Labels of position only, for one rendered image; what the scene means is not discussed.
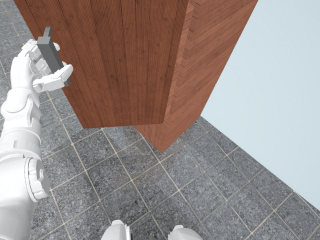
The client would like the left robot hand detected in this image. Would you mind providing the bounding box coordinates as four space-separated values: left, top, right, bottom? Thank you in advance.
10 39 73 98

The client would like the cupboard door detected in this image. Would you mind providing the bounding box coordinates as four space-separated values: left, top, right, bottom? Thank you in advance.
13 0 189 129

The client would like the robot right shin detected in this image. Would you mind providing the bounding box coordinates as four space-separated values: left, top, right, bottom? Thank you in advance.
172 225 184 232

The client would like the robot left upper arm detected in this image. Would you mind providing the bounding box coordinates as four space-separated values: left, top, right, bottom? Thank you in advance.
0 157 50 240

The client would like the right robot thigh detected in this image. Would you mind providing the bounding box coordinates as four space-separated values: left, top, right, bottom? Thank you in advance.
168 228 203 240

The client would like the robot left forearm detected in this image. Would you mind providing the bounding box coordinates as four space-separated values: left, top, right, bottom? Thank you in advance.
0 88 42 164

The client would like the handle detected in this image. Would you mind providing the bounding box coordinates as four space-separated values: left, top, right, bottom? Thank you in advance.
36 26 70 87

